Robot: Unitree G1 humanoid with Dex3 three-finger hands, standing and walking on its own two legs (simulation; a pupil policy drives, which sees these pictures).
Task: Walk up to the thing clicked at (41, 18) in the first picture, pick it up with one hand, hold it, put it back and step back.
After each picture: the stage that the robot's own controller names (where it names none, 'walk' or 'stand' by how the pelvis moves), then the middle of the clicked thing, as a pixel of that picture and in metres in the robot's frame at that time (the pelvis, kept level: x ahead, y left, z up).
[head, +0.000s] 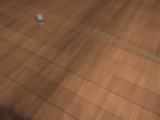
stand; (40, 19) +1.78 +0.55 -0.72
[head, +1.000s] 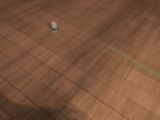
walk; (54, 27) +1.66 +0.26 -0.69
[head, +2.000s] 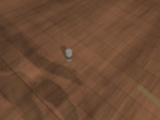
walk; (68, 54) +1.05 +0.11 -0.71
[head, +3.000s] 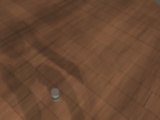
walk; (55, 94) +0.64 +0.19 -0.71
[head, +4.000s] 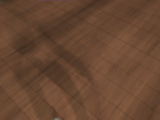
walk; out of the picture +0.42 +0.19 -0.71
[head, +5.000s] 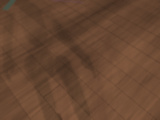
stand; out of the picture +0.34 +0.17 -0.72
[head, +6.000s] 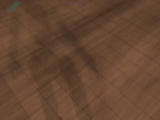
stand; out of the picture +0.32 +0.16 -0.72
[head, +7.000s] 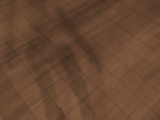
stand; out of the picture +0.31 +0.15 -0.71
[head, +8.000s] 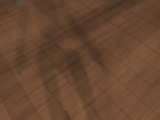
stand; out of the picture +0.33 +0.15 -0.72
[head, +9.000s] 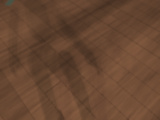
stand; out of the picture +0.34 +0.17 -0.71
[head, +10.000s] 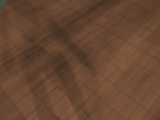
stand; out of the picture +0.29 +0.16 -0.72
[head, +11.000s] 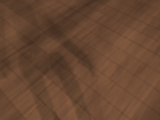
stand; out of the picture +0.31 +0.21 -0.71
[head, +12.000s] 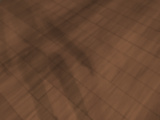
stand; out of the picture +0.29 +0.20 -0.72
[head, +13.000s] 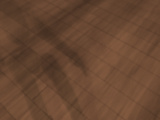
stand; out of the picture +0.29 +0.20 -0.72
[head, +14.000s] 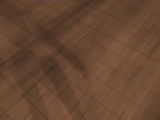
stand; out of the picture +0.27 +0.19 -0.72
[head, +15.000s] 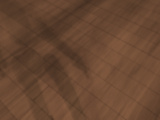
stand; out of the picture +0.30 +0.21 -0.72
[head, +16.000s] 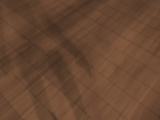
stand; out of the picture +0.29 +0.20 -0.72
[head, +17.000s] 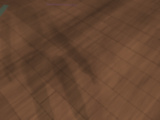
stand; out of the picture +0.29 +0.19 -0.72
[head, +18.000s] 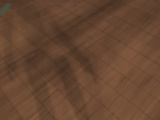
stand; out of the picture +0.29 +0.18 -0.72
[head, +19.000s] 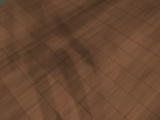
go down; out of the picture +0.32 +0.18 -0.72
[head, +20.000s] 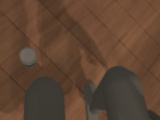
go down; (28, 58) +0.44 +0.15 -0.32
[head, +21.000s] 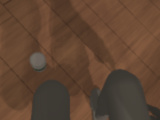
approach; (38, 62) +0.44 +0.14 -0.32
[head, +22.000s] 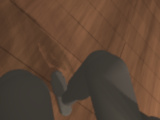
close in; out of the picture +0.45 +0.17 -0.25
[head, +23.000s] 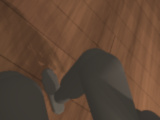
close; out of the picture +0.43 +0.19 -0.25
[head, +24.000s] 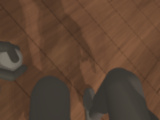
lift; (10, 63) +0.37 +0.22 -0.15
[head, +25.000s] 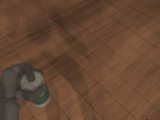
lift; (36, 90) +0.31 +0.17 +0.01
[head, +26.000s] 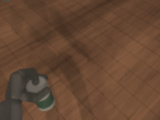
hold; (41, 94) +0.31 +0.16 -0.02
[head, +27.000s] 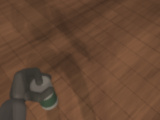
hold; (45, 93) +0.31 +0.15 -0.02
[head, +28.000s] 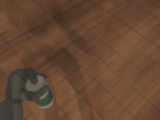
crouch; (40, 92) +0.32 +0.16 -0.05
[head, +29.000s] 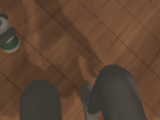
lower; (4, 36) +0.49 +0.18 -0.13
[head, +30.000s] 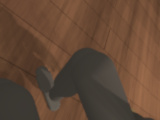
lower; out of the picture +0.47 +0.22 -0.26
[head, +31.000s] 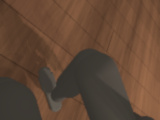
lower; out of the picture +0.47 +0.21 -0.27
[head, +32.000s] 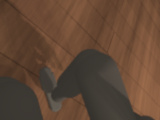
lower; out of the picture +0.47 +0.21 -0.27
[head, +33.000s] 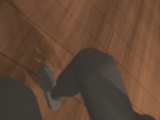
lower; out of the picture +0.47 +0.20 -0.27
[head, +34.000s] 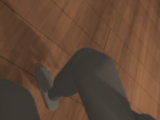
open; out of the picture +0.47 +0.18 -0.27
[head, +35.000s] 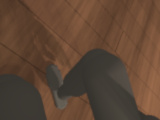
rise; out of the picture +0.46 +0.18 -0.27
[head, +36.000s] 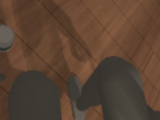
withdraw; (3, 39) +0.47 +0.16 -0.26
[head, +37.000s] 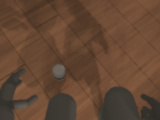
walk; (59, 72) +0.45 +0.11 -0.42
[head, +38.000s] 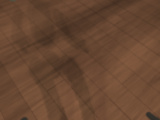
stand; out of the picture +0.37 +0.13 -0.66
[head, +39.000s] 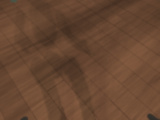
stand; out of the picture +0.37 +0.14 -0.67
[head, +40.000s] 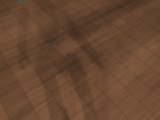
stand; out of the picture +0.36 +0.13 -0.69
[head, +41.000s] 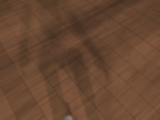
walk; out of the picture +0.39 +0.14 -0.72
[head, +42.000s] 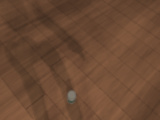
walk; (71, 97) +0.50 +0.03 -0.70
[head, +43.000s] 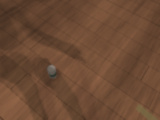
walk; (52, 71) +0.70 +0.24 -0.68
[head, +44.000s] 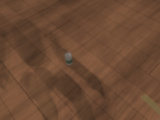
stand; (68, 58) +0.98 +0.19 -0.70
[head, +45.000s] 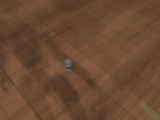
stand; (68, 65) +0.98 +0.16 -0.72
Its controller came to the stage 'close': yes
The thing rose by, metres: 0.70
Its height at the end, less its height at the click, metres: +0.00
